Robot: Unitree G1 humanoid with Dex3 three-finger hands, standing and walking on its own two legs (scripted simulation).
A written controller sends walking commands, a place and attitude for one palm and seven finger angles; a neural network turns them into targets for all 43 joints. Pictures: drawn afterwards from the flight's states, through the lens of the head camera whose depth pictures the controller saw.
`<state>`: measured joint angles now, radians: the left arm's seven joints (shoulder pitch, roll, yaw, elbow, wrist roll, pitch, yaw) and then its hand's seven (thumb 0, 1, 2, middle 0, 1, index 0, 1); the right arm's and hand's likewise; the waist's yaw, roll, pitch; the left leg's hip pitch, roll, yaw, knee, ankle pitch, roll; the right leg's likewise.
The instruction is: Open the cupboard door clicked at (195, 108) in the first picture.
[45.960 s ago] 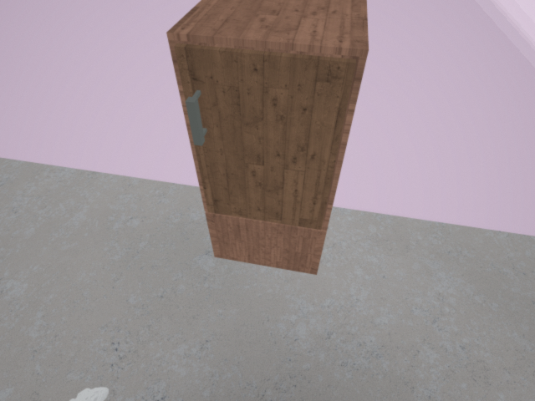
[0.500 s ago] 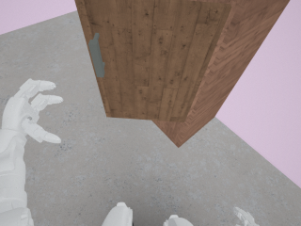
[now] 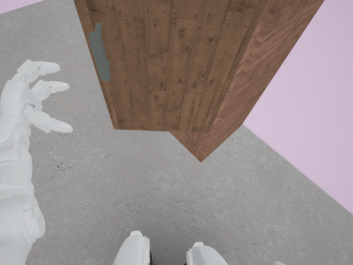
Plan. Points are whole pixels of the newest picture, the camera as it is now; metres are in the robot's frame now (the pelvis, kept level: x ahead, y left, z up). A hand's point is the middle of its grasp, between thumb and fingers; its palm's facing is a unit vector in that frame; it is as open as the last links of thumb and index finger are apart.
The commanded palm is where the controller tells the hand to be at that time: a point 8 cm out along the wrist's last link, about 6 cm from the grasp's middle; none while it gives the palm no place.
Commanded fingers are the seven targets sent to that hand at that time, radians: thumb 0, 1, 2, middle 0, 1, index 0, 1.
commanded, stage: move the hooked fingers beside the handle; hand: left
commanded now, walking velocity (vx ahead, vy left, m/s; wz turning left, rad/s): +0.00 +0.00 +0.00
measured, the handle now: (102, 53) +0.60 +0.18 +0.07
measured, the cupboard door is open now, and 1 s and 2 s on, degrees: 47 47 47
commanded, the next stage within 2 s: slide the fingers in behind the handle in 1.40 s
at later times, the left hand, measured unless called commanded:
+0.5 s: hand (67, 71) +0.53 +0.25 +0.08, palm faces +0.01 -1.00 +0.00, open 14.0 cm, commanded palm +0.53 +0.29 +0.07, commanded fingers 0.00 -0.50 0.30 -0.30 -1.20 -0.30 -1.20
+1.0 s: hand (66, 64) +0.54 +0.25 +0.09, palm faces +0.01 -1.00 -0.01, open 14.0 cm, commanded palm +0.53 +0.28 +0.07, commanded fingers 0.00 -0.50 0.30 -0.30 -1.20 -0.30 -1.20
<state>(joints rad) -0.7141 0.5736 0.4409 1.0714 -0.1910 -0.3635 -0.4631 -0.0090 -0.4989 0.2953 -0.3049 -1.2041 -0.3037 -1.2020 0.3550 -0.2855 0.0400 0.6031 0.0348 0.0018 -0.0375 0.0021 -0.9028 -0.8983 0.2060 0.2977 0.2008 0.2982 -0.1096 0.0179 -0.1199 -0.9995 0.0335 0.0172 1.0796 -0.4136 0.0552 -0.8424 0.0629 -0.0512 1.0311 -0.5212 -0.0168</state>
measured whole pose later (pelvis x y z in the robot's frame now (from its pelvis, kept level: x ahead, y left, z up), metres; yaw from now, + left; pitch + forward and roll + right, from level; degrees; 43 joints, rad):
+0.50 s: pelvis +0.00 +0.00 -0.02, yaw -1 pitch +25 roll -6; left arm -1.04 0.76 0.47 1.29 -0.08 -0.33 -0.41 -0.01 -0.50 0.30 -0.30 -1.20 -0.30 -1.20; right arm 0.40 -0.30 0.07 0.62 0.01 0.05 -0.03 0.00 -0.90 -0.90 0.21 0.30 0.20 0.30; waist -0.21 0.03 -0.10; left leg -1.17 0.06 -0.01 1.16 -0.43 0.05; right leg -1.00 0.09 -0.07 1.09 -0.53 -0.02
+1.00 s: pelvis +0.01 +0.01 -0.01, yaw -2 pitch +25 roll -6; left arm -0.98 0.70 0.48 1.18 -0.09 -0.35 -0.39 -0.01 -0.50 0.30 -0.30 -1.20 -0.30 -1.20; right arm 0.42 -0.27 0.06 0.62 0.00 0.10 0.00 0.00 -0.90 -0.90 0.21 0.30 0.20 0.30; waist -0.19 0.04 -0.12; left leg -1.13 0.06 -0.01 1.13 -0.44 0.06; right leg -0.95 0.09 -0.07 1.03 -0.52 -0.01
